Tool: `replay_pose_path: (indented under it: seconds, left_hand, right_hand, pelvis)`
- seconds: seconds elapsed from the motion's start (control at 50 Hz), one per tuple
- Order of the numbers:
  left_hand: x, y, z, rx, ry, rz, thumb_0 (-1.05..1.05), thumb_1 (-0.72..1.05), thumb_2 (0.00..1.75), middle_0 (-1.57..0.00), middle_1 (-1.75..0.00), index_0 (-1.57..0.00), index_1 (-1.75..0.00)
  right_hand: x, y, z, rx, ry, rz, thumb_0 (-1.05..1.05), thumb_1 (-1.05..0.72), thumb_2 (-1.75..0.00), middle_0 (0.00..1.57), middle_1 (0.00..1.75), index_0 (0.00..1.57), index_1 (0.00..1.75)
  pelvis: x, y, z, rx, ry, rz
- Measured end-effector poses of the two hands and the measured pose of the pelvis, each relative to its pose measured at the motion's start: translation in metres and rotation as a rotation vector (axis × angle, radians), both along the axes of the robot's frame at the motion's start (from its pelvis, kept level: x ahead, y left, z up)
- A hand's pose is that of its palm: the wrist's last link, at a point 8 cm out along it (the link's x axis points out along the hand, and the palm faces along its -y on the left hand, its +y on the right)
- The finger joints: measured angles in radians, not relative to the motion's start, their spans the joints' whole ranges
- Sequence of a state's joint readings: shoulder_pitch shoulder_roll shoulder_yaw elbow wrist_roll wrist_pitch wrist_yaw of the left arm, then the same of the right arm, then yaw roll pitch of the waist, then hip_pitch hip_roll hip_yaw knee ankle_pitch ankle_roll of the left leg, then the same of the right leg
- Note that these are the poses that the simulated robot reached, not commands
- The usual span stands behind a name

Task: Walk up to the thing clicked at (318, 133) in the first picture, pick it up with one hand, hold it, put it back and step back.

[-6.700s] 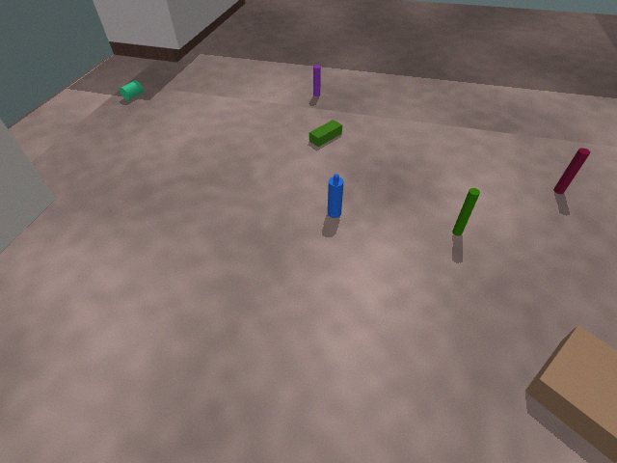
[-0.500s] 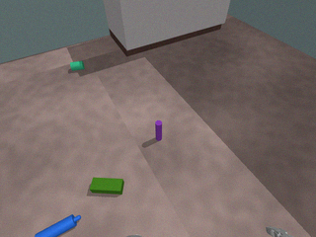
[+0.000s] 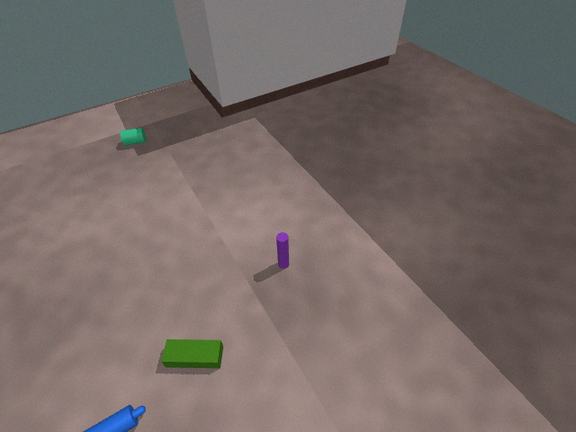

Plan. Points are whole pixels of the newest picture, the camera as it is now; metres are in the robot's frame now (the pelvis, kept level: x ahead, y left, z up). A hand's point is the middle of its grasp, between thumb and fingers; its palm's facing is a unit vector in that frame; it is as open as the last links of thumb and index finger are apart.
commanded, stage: walk up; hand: left
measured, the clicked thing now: (193, 353) +0.51 +0.37 -0.75
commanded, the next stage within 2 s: stand in 0.62 s
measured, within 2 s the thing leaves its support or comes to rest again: neither
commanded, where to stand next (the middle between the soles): +0.08 +0.05 m, yaw +0 degrees
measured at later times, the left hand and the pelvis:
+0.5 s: hand out of the picture +0.09 +0.25 -0.15, palm faces -0.01 -0.94 -0.34, open 7.4 cm; pelvis +0.01 +0.00 +0.01, yaw +0 degrees
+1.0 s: hand out of the picture +0.10 +0.25 -0.15, palm faces -0.01 -0.94 -0.33, open 7.4 cm; pelvis +0.02 +0.00 +0.01, yaw +0 degrees
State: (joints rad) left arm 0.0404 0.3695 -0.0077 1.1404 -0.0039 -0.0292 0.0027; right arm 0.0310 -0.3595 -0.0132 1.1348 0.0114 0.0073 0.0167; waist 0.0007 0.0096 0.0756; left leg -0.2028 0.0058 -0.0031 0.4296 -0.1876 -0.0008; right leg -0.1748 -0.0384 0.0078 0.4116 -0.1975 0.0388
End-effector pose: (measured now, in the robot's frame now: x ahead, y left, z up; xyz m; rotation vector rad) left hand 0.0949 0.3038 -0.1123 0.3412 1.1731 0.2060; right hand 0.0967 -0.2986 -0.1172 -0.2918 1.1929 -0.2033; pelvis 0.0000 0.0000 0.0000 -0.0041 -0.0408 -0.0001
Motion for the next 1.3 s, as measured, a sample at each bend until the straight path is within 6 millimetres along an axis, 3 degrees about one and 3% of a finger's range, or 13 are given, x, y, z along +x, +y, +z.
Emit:
replay_pose_path:
  seconds: [0.14, 0.52, 0.98, 1.3]
  left_hand:
    - [-0.002, -0.006, 0.004, -0.007, 0.004, 0.009, 0.01, 0.90, 0.90, -0.20, -0.30, -0.20, -0.30]
    - [-0.007, -0.007, -0.003, -0.025, 0.054, 0.026, 0.01, 0.90, 0.90, -0.20, -0.30, -0.20, -0.30]
    - [0.002, -0.011, -0.005, -0.040, 0.056, 0.031, 0.01, 0.90, 0.90, -0.20, -0.30, -0.20, -0.30]
    - [0.001, -0.012, -0.002, -0.028, 0.061, 0.039, 0.01, 0.90, 0.90, -0.20, -0.30, -0.20, -0.30]
  right_hand:
    - [0.003, -0.002, 0.002, 0.010, -0.004, 0.006, 0.00, -0.90, -0.90, 0.20, 0.30, 0.21, 0.30]
    - [-0.020, -0.003, 0.002, -0.006, 0.079, -0.023, 0.00, -0.90, -0.90, 0.20, 0.30, 0.21, 0.30]
    - [0.014, 0.002, 0.007, -0.013, 0.020, 0.016, 0.00, -0.90, -0.90, 0.20, 0.30, 0.21, 0.30]
    - [0.019, -0.004, 0.005, -0.013, 0.023, 0.023, 0.00, -0.90, -0.90, 0.20, 0.30, 0.21, 0.30]
  pelvis:
    - [0.001, -0.003, 0.004, 0.001, 0.001, 0.001]
    - [0.011, -0.002, 0.006, 0.002, 0.013, 0.002]
    - [0.024, -0.003, 0.006, 0.002, 0.021, 0.003]
    - [0.028, -0.007, 0.007, 0.002, 0.017, 0.006]
